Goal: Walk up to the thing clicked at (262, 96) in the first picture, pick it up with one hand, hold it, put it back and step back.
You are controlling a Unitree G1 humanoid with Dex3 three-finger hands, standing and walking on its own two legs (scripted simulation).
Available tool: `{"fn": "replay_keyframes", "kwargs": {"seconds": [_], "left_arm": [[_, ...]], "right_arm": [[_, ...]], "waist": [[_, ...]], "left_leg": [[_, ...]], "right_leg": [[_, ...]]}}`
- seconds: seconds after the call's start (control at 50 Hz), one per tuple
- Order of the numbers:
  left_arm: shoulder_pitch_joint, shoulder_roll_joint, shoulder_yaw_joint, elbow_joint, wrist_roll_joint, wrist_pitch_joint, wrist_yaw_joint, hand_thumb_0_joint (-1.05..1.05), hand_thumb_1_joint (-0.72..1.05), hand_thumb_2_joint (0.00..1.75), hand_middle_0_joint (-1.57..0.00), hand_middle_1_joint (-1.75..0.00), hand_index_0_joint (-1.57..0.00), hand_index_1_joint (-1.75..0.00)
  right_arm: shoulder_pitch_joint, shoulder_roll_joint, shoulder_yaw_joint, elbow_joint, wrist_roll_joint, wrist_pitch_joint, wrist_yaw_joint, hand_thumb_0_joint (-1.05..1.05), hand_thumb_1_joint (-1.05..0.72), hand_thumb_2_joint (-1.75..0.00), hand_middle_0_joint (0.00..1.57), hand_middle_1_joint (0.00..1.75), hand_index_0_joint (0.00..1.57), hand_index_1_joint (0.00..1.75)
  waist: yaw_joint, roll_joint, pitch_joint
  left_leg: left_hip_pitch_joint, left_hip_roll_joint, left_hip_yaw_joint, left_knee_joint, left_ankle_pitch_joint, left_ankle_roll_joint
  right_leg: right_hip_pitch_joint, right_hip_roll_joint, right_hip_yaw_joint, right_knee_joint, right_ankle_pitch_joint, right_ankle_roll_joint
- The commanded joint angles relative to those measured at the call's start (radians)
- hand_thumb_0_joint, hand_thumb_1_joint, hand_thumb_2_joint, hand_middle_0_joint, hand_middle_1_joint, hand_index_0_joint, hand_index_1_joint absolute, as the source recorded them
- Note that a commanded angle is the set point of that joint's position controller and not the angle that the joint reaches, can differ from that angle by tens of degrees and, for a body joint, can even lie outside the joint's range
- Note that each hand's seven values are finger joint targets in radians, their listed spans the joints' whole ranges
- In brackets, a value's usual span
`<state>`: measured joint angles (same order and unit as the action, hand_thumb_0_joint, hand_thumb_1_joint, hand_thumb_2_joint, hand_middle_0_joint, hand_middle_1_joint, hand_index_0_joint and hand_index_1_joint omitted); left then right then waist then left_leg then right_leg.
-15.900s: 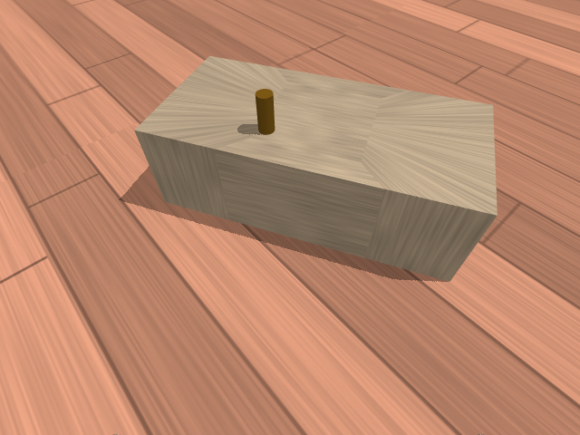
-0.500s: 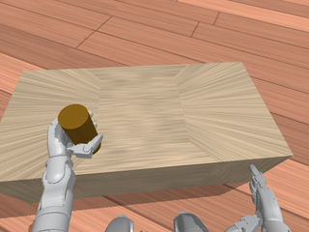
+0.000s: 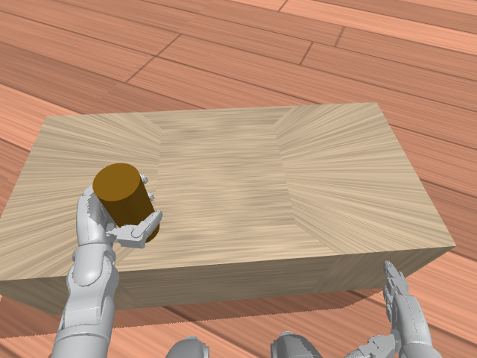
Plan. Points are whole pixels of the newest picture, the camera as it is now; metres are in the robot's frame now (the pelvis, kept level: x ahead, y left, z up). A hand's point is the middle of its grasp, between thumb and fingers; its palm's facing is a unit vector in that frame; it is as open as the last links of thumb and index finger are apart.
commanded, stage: hold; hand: left
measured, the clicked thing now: (131, 207) +0.33 +0.18 +0.06
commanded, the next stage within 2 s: crouch in 1.82 s
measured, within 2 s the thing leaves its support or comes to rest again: neither
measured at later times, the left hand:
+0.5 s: hand (132, 204) +0.34 +0.17 +0.06, palm faces +0.17 -0.99 -0.02, open 8.8 cm
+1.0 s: hand (128, 210) +0.33 +0.18 +0.05, palm faces +0.19 -0.98 -0.02, open 8.8 cm
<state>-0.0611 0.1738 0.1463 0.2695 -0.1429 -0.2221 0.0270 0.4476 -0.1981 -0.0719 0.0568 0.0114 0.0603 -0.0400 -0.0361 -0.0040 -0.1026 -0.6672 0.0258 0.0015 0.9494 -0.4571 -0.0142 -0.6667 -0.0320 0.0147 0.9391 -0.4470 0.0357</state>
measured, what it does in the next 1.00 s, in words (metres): stands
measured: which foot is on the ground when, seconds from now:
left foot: down 0.00-1.00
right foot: down 0.00-1.00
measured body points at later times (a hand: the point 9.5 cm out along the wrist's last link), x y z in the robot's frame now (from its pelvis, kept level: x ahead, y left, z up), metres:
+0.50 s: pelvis +0.01 +0.00 +0.00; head +0.05 +0.00 +0.45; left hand +0.32 +0.23 +0.07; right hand +0.17 -0.25 -0.03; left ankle +0.01 +0.13 -0.68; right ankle +0.01 -0.14 -0.68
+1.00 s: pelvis +0.00 +0.00 +0.00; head +0.05 +0.01 +0.45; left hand +0.31 +0.23 +0.06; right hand +0.17 -0.26 -0.03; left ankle +0.01 +0.13 -0.68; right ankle +0.01 -0.14 -0.68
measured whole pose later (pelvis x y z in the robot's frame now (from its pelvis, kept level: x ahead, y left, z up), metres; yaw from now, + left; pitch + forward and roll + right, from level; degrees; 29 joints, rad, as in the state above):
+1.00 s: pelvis +0.00 +0.00 +0.00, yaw +0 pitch +10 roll +0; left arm -0.06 0.18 0.17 0.29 -0.15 -0.27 0.03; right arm 0.41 -0.20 -0.08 0.12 0.00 0.04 -0.04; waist -0.04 -0.01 -0.10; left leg -0.67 0.03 -0.01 0.95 -0.46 -0.02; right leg -0.66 -0.03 0.01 0.94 -0.45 0.03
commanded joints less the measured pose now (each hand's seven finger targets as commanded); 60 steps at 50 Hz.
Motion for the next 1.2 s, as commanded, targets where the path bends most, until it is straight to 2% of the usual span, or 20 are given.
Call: {"fn": "replay_keyframes", "kwargs": {"seconds": [0.0, 0.04, 0.14, 0.3, 0.34, 0.4, 0.48, 0.5, 0.54, 0.56, 0.58, 0.6, 0.68, 0.72, 0.74, 0.84, 0.86, 0.96, 1.04, 1.18], "left_arm": [[-0.345, 0.132, 0.08, -0.291, -0.03, -0.115, 0.004, 0.0, 0.28, 1.29, -1.25, -1.4, -1.27, -1.4], [-0.327, 0.139, 0.089, -0.243, -0.029, -0.114, -0.002, 0.0, 0.3, 1.28, -1.26, -1.4, -1.28, -1.4], [-0.319, 0.136, 0.078, -0.273, -0.023, -0.136, -0.015, 0.0, 0.31, 1.28, -1.28, -1.41, -1.3, -1.41], [-0.379, 0.159, 0.081, -0.37, -0.027, -0.164, 0.004, 0.0, 0.28, 1.29, -1.25, -1.39, -1.27, -1.4], [-0.366, 0.181, 0.104, -0.354, -0.025, -0.16, 0.01, 0.0, 0.25, 1.29, -1.25, -1.39, -1.27, -1.4], [-0.36, 0.158, 0.082, -0.34, -0.025, -0.144, 0.005, 0.0, 0.27, 1.28, -1.24, -1.38, -1.26, -1.39], [-0.364, 0.135, 0.054, -0.236, -0.023, -0.114, -0.016, 0.0, 0.32, 1.29, -1.26, -1.39, -1.28, -1.4], [-0.368, 0.126, 0.044, -0.22, -0.023, -0.113, -0.023, 0.0, 0.31, 1.29, -1.27, -1.4, -1.29, -1.4], [-0.35, 0.124, 0.071, -0.138, -0.035, -0.106, -0.03, 0.0, 0.33, 1.3, -1.27, -1.39, -1.29, -1.4], [-0.367, 0.128, 0.08, -0.153, -0.039, -0.111, -0.032, 0.0, 0.33, 1.3, -1.28, -1.4, -1.29, -1.4], [-0.36, 0.111, 0.065, -0.167, -0.038, -0.113, -0.034, 0.0, 0.3, 1.3, -1.29, -1.41, -1.31, -1.42], [-0.35, 0.129, 0.086, -0.16, -0.039, -0.116, -0.032, 0.0, 0.3, 1.32, -1.29, -1.42, -1.3, -1.42], [-0.309, 0.129, 0.074, -0.258, -0.033, -0.147, -0.025, 0.0, 0.29, 1.28, -1.28, -1.4, -1.3, -1.4], [-0.318, 0.154, 0.095, -0.285, -0.033, -0.161, -0.014, 0.0, 0.26, 1.26, -1.27, -1.4, -1.3, -1.4], [-0.366, 0.151, 0.075, -0.367, -0.028, -0.176, -0.009, 0.0, 0.24, 1.26, -1.25, -1.38, -1.27, -1.38], [-0.316, 0.161, 0.114, -0.298, -0.033, -0.183, 0.013, 0.0, 0.22, 1.31, -1.24, -1.4, -1.26, -1.41], [-0.362, 0.174, 0.115, -0.328, -0.032, -0.186, 0.014, 0.0, 0.21, 1.31, -1.24, -1.4, -1.25, -1.41], [-0.353, 0.13, 0.04, -0.262, -0.023, -0.155, -0.019, 0.0, 0.3, 1.3, -1.25, -1.39, -1.27, -1.4], [-0.413, 0.113, 0.015, -0.22, -0.022, -0.137, -0.033, 0.0, 0.31, 1.3, -1.27, -1.39, -1.28, -1.4], [-0.331, 0.125, 0.07, -0.196, -0.034, -0.144, -0.013, 0.0, 0.29, 1.29, -1.25, -1.38, -1.26, -1.38]], "right_arm": [[-0.003, -0.12, -0.066, -0.177, 0.0, -0.059, -0.012, 0.0, 0.56, -0.05, 0.05, 0.05, 0.05, 0.05], [-0.003, -0.147, -0.097, -0.138, -0.002, -0.062, -0.014, 0.0, 0.56, -0.05, 0.05, 0.05, 0.05, 0.05], [-0.028, -0.101, -0.045, -0.156, -0.001, -0.066, -0.002, 0.0, 0.55, -0.05, 0.05, 0.05, 0.05, 0.05], [-0.057, -0.124, -0.059, -0.192, -0.009, -0.076, -0.009, 0.0, 0.55, -0.05, 0.05, 0.05, 0.05, 0.05], [-0.049, -0.138, -0.077, -0.183, -0.009, -0.07, -0.014, 0.0, 0.55, -0.05, 0.05, 0.05, 0.05, 0.05], [0.019, -0.113, -0.068, -0.068, -0.006, -0.056, -0.014, 0.0, 0.55, -0.05, 0.05, 0.05, 0.05, 0.05], [-0.003, -0.136, -0.074, -0.113, -0.003, -0.061, -0.01, 0.0, 0.56, -0.05, 0.05, 0.05, 0.05, 0.05], [0.001, -0.103, -0.043, -0.092, 0.0, -0.057, -0.005, 0.0, 0.56, -0.05, 0.05, 0.05, 0.05, 0.05], [-0.065, -0.163, -0.095, -0.129, 0.004, -0.062, -0.009, 0.0, 0.56, -0.05, 0.05, 0.05, 0.05, 0.05], [-0.043, -0.135, -0.076, -0.091, 0.002, -0.063, -0.004, 0.0, 0.56, -0.05, 0.05, 0.05, 0.05, 0.05], [-0.052, -0.115, -0.05, -0.117, 0.004, -0.066, 0.003, 0.0, 0.56, -0.05, 0.05, 0.05, 0.05, 0.05], [-0.051, -0.149, -0.087, -0.122, 0.005, -0.067, 0.0, 0.0, 0.56, -0.05, 0.05, 0.05, 0.05, 0.05], [-0.036, -0.133, -0.078, -0.102, -0.002, -0.067, 0.006, 0.0, 0.55, -0.05, 0.05, 0.05, 0.05, 0.05], [-0.094, -0.178, -0.109, -0.152, -0.006, -0.073, 0.0, 0.0, 0.54, -0.05, 0.05, 0.05, 0.05, 0.05], [-0.077, -0.124, -0.063, -0.141, -0.009, -0.072, 0.004, 0.0, 0.55, -0.05, 0.05, 0.05, 0.05, 0.05], [-0.046, -0.16, -0.098, -0.14, -0.012, -0.062, -0.012, 0.0, 0.55, -0.06, 0.05, 0.05, 0.05, 0.05], [-0.038, -0.134, -0.076, -0.106, -0.011, -0.061, -0.01, 0.0, 0.55, -0.05, 0.05, 0.05, 0.05, 0.05], [0.013, -0.131, -0.079, -0.07, -0.005, -0.061, -0.013, 0.0, 0.56, -0.05, 0.05, 0.05, 0.05, 0.05], [-0.036, -0.12, -0.058, -0.047, -0.002, -0.068, -0.007, 0.0, 0.56, -0.05, 0.05, 0.05, 0.05, 0.05], [-0.062, -0.165, -0.095, -0.107, -0.004, -0.073, -0.001, 0.0, 0.56, -0.05, 0.05, 0.05, 0.05, 0.05]], "waist": [[-0.009, 0.012, -0.259], [-0.011, 0.018, -0.244], [0.011, 0.026, -0.266], [-0.002, 0.045, -0.354], [-0.01, 0.025, -0.337], [-0.009, 0.064, -0.298], [-0.029, 0.043, -0.274], [-0.02, 0.041, -0.256], [-0.019, -0.019, -0.212], [-0.01, -0.006, -0.204], [0.003, 0.009, -0.229], [0.005, 0.008, -0.242], [0.022, 0.043, -0.32], [0.022, 0.026, -0.355], [0.027, 0.05, -0.378], [-0.007, 0.005, -0.325], [-0.002, 0.04, -0.304], [-0.042, 0.041, -0.258], [-0.024, 0.066, -0.22], [0.012, 0.016, -0.309]], "left_leg": [[0.159, -0.022, 0.011, -0.15, 0.2, 0.011], [0.156, -0.021, 0.006, -0.156, 0.202, 0.009], [0.151, -0.027, 0.016, -0.145, 0.211, 0.011], [0.178, -0.023, 0.015, -0.119, 0.291, 0.008], [0.177, -0.024, 0.016, -0.121, 0.265, 0.012], [0.183, -0.024, 0.017, -0.131, 0.288, 0.008], [0.2, -0.012, 0.003, -0.144, 0.342, 0.001], [0.182, -0.015, 0.007, -0.141, 0.327, 0.005], [0.145, -0.015, 0.006, -0.152, 0.259, 0.011], [0.135, -0.015, 0.001, -0.161, 0.235, 0.009], [0.146, -0.018, 0.004, -0.164, 0.22, 0.01], [0.153, -0.019, 0.007, -0.163, 0.231, 0.009], [0.178, -0.023, 0.009, -0.139, 0.314, 0.005], [0.186, -0.02, 0.008, -0.129, 0.354, 0.003], [0.187, -0.021, 0.007, -0.123, 0.364, 0.003], [0.163, -0.021, 0.01, -0.123, 0.289, 0.008], [0.16, -0.023, 0.014, -0.128, 0.269, 0.009], [0.186, -0.024, 0.016, -0.142, 0.239, 0.012], [0.162, -0.019, 0.006, -0.163, 0.211, 0.008], [0.195, -0.011, -0.009, -0.16, 0.29, -0.002]], "right_leg": [[0.126, 0.032, -0.027, -0.132, 0.241, -0.027], [0.119, 0.032, -0.031, -0.131, 0.241, -0.028], [0.14, 0.029, -0.026, -0.132, 0.251, -0.027], [0.172, 0.026, -0.016, -0.112, 0.328, -0.029], [0.172, 0.028, -0.015, -0.125, 0.313, -0.023], [0.147, 0.028, -0.017, -0.119, 0.334, -0.027], [0.126, 0.034, -0.034, -0.112, 0.345, -0.034], [0.126, 0.03, -0.032, -0.119, 0.341, -0.032], [0.113, 0.029, -0.035, -0.134, 0.287, -0.029], [0.11, 0.03, -0.037, -0.132, 0.262, -0.033], [0.127, 0.029, -0.037, -0.135, 0.246, -0.033], [0.128, 0.03, -0.037, -0.131, 0.253, -0.035], [0.173, 0.031, -0.034, -0.107, 0.328, -0.037], [0.198, 0.03, -0.032, -0.097, 0.358, -0.037], [0.199, 0.03, -0.028, -0.094, 0.371, -0.038], [0.175, 0.027, -0.018, -0.112, 0.325, -0.028], [0.159, 0.026, -0.016, -0.118, 0.309, -0.028], [0.111, 0.027, -0.022, -0.136, 0.293, -0.024], [0.089, 0.027, -0.032, -0.131, 0.248, -0.035], [0.146, 0.037, -0.05, -0.107, 0.283, -0.042]]}}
